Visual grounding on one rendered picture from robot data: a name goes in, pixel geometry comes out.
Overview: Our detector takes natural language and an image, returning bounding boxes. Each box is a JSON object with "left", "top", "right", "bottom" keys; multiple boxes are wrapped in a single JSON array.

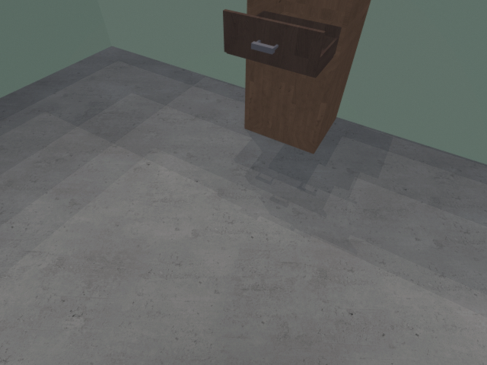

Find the cabinet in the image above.
[{"left": 244, "top": 0, "right": 371, "bottom": 154}]

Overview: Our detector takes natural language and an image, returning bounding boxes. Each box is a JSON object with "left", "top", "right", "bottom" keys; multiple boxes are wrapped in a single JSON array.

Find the handle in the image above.
[{"left": 251, "top": 40, "right": 279, "bottom": 54}]

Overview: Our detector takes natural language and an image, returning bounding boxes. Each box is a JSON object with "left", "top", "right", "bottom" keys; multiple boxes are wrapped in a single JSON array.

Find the drawer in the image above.
[{"left": 223, "top": 9, "right": 342, "bottom": 78}]

